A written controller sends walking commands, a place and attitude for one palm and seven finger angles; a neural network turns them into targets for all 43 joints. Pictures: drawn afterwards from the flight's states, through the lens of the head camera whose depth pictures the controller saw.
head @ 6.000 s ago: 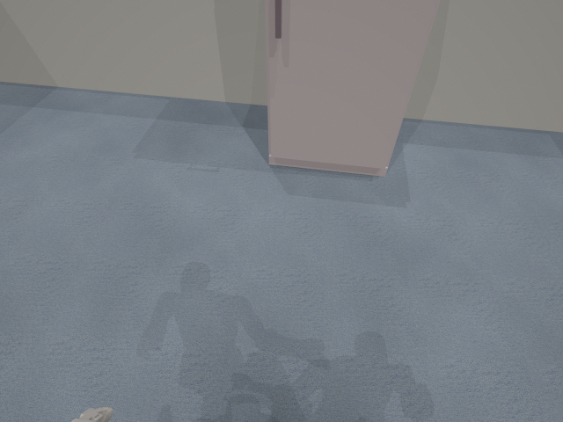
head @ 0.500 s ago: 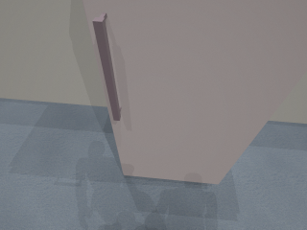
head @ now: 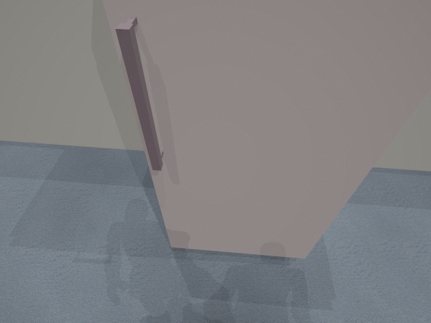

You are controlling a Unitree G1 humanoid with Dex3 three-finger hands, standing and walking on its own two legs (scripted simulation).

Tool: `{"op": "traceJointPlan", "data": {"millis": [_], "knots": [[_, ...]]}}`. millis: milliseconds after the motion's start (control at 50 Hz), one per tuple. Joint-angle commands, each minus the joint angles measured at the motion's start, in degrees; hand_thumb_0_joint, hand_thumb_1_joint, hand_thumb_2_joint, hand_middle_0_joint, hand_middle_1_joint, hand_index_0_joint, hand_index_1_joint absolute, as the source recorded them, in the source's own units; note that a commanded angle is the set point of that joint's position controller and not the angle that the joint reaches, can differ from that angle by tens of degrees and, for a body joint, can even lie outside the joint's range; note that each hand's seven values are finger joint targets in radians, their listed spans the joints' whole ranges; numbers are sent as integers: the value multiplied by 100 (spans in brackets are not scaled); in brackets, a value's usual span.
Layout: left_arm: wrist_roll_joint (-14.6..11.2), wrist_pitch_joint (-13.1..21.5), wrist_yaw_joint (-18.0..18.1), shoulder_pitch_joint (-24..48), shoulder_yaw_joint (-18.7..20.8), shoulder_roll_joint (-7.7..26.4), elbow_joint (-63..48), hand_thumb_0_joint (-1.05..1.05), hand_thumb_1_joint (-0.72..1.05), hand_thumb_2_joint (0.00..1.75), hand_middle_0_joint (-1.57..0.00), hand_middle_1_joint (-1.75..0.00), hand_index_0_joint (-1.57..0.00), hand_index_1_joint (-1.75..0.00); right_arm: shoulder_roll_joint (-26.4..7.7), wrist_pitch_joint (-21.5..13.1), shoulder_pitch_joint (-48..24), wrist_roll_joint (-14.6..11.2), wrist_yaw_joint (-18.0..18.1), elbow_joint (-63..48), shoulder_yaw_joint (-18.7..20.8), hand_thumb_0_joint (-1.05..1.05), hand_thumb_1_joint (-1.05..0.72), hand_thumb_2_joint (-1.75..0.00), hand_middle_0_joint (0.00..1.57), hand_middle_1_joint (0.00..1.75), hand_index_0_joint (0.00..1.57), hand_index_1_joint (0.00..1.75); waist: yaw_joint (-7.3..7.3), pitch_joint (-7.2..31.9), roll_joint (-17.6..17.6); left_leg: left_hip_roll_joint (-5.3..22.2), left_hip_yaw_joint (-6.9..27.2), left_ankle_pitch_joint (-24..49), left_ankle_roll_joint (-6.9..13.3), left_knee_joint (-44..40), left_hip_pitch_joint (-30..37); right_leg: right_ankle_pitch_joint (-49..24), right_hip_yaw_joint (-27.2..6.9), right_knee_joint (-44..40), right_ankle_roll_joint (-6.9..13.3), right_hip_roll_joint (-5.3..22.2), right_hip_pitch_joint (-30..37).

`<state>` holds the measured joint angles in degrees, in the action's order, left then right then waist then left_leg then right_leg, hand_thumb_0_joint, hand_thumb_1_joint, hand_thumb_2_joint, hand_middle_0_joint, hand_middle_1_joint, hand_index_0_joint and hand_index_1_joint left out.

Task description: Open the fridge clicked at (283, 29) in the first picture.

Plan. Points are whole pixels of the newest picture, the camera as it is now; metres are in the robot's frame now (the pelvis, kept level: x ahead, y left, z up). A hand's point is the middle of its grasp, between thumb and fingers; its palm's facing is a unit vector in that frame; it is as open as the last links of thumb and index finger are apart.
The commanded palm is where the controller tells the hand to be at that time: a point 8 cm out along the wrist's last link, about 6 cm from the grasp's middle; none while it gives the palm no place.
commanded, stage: look again from close up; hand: left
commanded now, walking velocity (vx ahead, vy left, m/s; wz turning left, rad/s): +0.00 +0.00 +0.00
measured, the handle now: (147, 108) +0.50 +0.17 +0.13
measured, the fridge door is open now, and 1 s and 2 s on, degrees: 0 0 0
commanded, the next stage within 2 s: shuffle to correct the standing spot in 0.98 s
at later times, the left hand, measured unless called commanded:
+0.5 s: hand out of the picture +0.05 +0.25 -0.14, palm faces +0.00 -0.94 -0.34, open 7.4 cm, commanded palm none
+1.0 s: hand out of the picture +0.01 +0.23 -0.16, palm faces -0.01 -0.95 -0.30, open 7.4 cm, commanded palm none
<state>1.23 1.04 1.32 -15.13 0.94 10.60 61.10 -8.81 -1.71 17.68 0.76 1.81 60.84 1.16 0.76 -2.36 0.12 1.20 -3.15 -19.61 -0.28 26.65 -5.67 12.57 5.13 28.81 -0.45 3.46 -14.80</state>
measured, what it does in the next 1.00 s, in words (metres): stands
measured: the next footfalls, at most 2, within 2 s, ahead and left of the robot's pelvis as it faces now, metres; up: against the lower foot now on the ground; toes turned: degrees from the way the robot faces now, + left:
none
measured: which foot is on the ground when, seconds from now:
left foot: down 0.00-1.00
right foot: down 0.00-1.00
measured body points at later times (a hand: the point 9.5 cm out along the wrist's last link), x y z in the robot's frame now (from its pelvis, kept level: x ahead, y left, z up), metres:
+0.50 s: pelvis -0.04 +0.00 +0.00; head -0.06 +0.00 +0.45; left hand +0.05 +0.30 -0.12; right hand +0.03 -0.29 -0.13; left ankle -0.06 +0.12 -0.74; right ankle +0.03 -0.13 -0.74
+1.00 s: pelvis -0.04 +0.00 +0.01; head -0.03 +0.00 +0.46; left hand +0.01 +0.28 -0.14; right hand +0.00 -0.27 -0.14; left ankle -0.06 +0.12 -0.74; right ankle +0.03 -0.13 -0.74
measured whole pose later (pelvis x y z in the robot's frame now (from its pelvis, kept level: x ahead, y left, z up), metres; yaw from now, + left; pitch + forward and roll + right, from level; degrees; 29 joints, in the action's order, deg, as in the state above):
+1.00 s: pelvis -0.04 +0.00 +0.01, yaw +0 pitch -3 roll +0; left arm 1.1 0.7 0.4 -11.2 -0.1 16.8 62.5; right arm -16.5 -0.4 11.8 0.4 -0.6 63.5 0.3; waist -0.1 -2.9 0.5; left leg 0.4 -2.9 -14.3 0.2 22.2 -5.3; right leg 5.8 5.4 21.3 -0.7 3.8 -12.8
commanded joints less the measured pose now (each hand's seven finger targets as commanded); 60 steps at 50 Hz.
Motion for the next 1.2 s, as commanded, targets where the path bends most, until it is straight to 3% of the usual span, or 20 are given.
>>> {"op": "traceJointPlan", "data": {"millis": [0,60,180,360,400,560,600,760,800,960,1040,1060,1080,1140,1180], "knots": [[-10,83,76,-136,195,959,-535,0,90,90,-20,-30,-20,-30,-1030,-6,131,31,61,-568,252,0,-90,-90,20,30,20,30,23,234,375,318,294,1068,186,-4,-840,-1551,-622,-107,430,495,620],[-20,69,60,75,224,1128,-678,0,90,90,-20,-30,-20,-30,-1224,4,-71,30,31,-660,260,0,-90,-90,20,30,20,30,-7,-192,-51,411,398,1058,225,-226,-976,-1004,-622,-212,383,382,323],[-33,106,19,435,232,1468,-769,0,90,90,-20,-30,-20,-30,-1553,-13,-422,36,-51,-740,233,0,-90,-90,20,30,20,30,-39,15,-31,457,456,961,225,-473,-873,-798,-678,-453,336,418,533],[-37,101,-42,730,193,1827,-746,0,90,90,-20,-30,-20,-30,-1922,23,-724,38,-160,-694,196,0,-90,-90,20,30,20,30,-53,-113,72,440,537,59,203,-883,-970,497,-849,-1063,200,486,418],[-32,101,-44,749,179,1844,-719,0,90,90,-20,-30,-20,-30,-1961,14,-712,34,-172,-649,182,0,-90,-90,20,30,20,30,-58,-63,-63,463,563,43,204,-957,-991,425,-824,-1063,186,484,485],[-46,119,-42,687,134,1878,-497,0,90,90,-20,-30,-20,-30,-2026,-4,-677,7,-187,-416,145,0,-90,-90,20,30,20,30,-60,75,61,504,601,245,182,-1046,-928,98,-769,-1099,167,529,674],[-47,124,-29,658,126,1850,-452,0,90,90,-20,-30,-20,-30,-2017,-12,-667,0,-183,-350,136,0,-90,-90,20,30,20,30,-67,141,-32,536,609,420,180,-1053,-872,-152,-718,-1050,169,533,754],[-44,107,-9,551,103,1792,-253,0,90,90,-20,-30,-20,-30,-1943,11,-641,-19,-173,-144,124,0,-90,-90,20,30,20,30,-74,-24,27,538,599,235,158,-1152,-930,-44,-712,-1138,144,554,759],[-42,112,0,537,98,1756,-233,0,90,90,-20,-30,-20,-30,-1923,4,-613,-21,-168,-102,116,0,-90,-90,20,30,20,30,-72,119,-4,557,603,417,159,-1120,-860,-257,-681,-1089,149,557,857],[-38,108,3,531,102,1712,-179,0,90,90,-20,-30,-20,-30,-1876,17,-689,-16,-161,-46,116,0,-90,-90,20,30,20,30,-79,48,17,542,586,450,149,-1126,-812,-242,-688,-1137,153,571,827],[-36,119,6,588,108,1721,-206,0,90,90,-20,-30,-20,-30,-1892,5,-741,-19,-157,-51,119,0,-90,-90,20,30,20,30,-75,121,14,567,594,709,142,-1110,-751,-567,-658,-1082,161,571,916],[-35,116,2,598,109,1728,-201,0,90,90,-20,-30,-20,-30,-1904,12,-780,-18,-158,-55,121,0,-90,-90,20,30,20,30,-86,66,-39,564,577,634,139,-1123,-773,-477,-671,-1126,159,580,894],[-35,102,13,483,71,1541,-155,0,90,90,-20,-30,-20,-30,-1687,36,-683,-4,-164,-15,66,0,-90,-90,20,30,20,30,-84,205,1,549,545,641,116,-1080,-688,-444,-650,-1136,140,586,961],[-30,8,29,216,-15,1153,-62,0,90,90,-20,-30,-20,-30,-1226,139,-374,33,-181,124,-61,0,-90,-90,20,30,20,30,-98,42,100,429,386,5,41,-991,-807,528,-723,-1218,93,598,819],[-10,-29,33,46,-5,1111,-68,0,90,90,-20,-30,-20,-30,-1111,174,-159,45,-183,136,-82,0,-90,-90,20,30,20,30,-106,-77,193,366,304,-248,54,-851,-880,949,-836,-1233,148,613,691]]}}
